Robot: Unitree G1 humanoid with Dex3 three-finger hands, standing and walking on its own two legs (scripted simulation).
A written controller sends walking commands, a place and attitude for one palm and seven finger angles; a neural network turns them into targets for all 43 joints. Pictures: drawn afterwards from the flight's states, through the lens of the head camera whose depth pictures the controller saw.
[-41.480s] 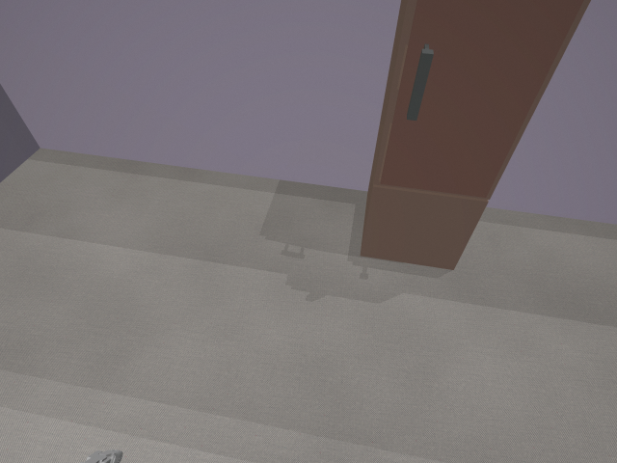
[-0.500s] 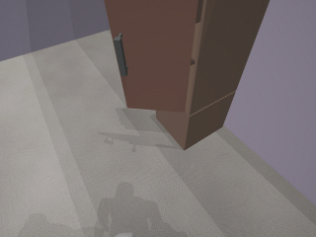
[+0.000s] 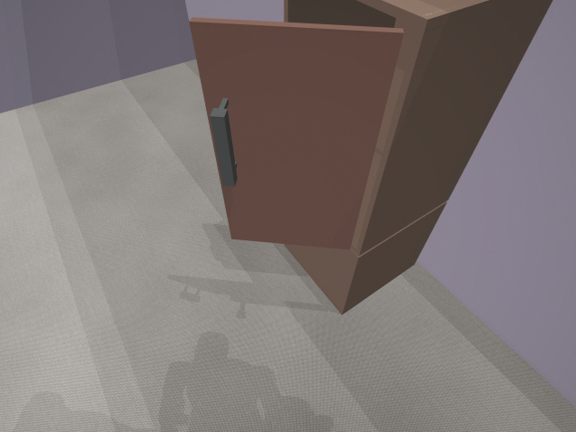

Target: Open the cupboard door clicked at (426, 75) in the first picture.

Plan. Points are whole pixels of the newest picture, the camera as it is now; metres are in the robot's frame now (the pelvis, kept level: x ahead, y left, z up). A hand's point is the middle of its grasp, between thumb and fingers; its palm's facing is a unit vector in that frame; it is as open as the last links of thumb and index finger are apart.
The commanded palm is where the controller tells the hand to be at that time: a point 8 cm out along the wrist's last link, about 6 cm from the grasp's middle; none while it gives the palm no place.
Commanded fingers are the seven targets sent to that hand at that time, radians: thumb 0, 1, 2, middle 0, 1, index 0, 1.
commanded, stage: come to a stop and stand still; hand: left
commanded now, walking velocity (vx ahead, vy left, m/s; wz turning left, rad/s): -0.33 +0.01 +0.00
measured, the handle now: (227, 143) +0.63 +0.17 +0.03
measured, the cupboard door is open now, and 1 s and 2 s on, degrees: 49 49 49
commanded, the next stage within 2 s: look again from close up in 1.10 s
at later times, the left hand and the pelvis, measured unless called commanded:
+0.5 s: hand out of the picture +0.11 +0.21 -0.18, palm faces +0.05 -0.98 -0.20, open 7.4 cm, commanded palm none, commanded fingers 0.00 0.90 0.90 -0.20 -0.30 -0.20 -0.30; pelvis +0.04 +0.02 +0.00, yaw +1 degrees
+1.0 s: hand out of the picture +0.02 +0.15 -0.17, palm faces +0.03 -0.98 -0.18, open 7.3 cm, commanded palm none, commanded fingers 0.00 0.90 0.90 -0.20 -0.30 -0.20 -0.30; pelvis +0.02 -0.02 +0.01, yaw +1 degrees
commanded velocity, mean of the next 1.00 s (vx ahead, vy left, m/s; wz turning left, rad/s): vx -0.07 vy -0.01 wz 0.00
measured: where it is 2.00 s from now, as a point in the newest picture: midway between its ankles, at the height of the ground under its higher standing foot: outside the picture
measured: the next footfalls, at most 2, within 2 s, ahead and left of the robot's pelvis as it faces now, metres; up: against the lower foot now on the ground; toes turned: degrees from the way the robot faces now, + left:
right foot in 0.02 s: +0.09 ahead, -0.12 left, +0.00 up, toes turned -5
right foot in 0.66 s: +0.02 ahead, -0.13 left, +0.00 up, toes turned +0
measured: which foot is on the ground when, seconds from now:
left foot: down 0.00-1.00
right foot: up 0.00-0.00, down 0.02-0.36, up 0.38-0.64, down 0.66-1.00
